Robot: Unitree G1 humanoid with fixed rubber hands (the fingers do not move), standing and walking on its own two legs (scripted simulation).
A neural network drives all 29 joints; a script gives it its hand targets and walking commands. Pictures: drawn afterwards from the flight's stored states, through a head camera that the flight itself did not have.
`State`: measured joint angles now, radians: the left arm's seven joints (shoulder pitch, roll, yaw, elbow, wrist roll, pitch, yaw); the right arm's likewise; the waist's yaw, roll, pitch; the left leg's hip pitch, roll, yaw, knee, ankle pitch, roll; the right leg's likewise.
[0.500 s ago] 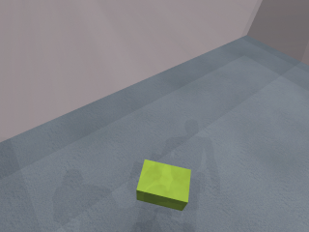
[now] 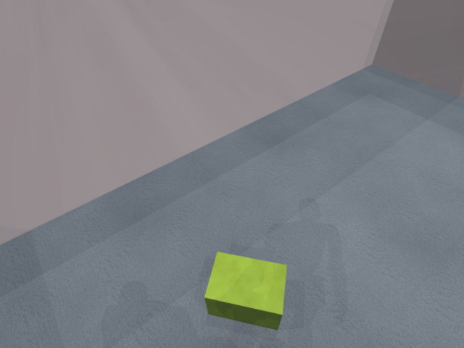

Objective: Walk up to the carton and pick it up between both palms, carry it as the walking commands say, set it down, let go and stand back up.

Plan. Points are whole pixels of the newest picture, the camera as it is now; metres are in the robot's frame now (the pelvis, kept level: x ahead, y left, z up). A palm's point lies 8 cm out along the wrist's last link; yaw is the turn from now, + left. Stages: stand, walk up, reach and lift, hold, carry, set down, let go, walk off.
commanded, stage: walk up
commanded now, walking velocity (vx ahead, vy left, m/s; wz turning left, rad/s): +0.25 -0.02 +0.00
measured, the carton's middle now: (246, 290) +0.51 -0.01 -0.68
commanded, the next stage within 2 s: none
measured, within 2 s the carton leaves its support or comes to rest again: neither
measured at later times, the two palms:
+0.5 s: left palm out of the picture +0.06 +0.20 -0.14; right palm out of the picture +0.05 -0.27 -0.15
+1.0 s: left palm (108, 302) +0.26 +0.29 -0.13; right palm out of the picture +0.01 -0.15 -0.12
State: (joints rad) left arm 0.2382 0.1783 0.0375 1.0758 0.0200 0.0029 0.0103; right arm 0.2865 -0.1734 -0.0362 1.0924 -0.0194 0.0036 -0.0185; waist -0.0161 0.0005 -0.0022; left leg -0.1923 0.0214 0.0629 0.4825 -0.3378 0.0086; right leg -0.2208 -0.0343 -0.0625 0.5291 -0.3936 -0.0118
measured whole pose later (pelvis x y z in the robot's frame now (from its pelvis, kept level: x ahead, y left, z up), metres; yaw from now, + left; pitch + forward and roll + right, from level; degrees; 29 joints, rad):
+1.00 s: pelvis +0.11 +0.07 +0.01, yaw -8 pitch +0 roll -1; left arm 0.12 0.24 0.04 0.96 0.02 0.02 0.00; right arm 0.44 -0.16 -0.01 1.07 -0.03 -0.06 -0.03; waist -0.06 -0.04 0.04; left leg -0.06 0.03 0.14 0.32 -0.25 0.02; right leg -0.46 -0.01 -0.04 0.88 -0.27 0.02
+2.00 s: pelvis +0.07 +0.03 +0.00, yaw -10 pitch -1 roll -1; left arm 0.28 0.13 0.01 1.05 0.01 -0.01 0.02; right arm 0.23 -0.20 -0.03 1.03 -0.01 0.02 -0.01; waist 0.00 0.07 0.01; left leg -0.22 0.06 0.02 0.41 -0.18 -0.02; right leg -0.12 -0.01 -0.02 0.38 -0.24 0.01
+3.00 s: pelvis +0.06 +0.05 -0.05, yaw -11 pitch +16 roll -1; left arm 0.04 0.16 0.06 0.40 0.01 0.47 0.00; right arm 0.01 -0.20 -0.13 0.49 -0.03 0.43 0.09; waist -0.01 0.00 -0.02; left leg -0.82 0.04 0.03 0.89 -0.35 0.00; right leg -0.74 -0.04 0.02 0.89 -0.43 0.05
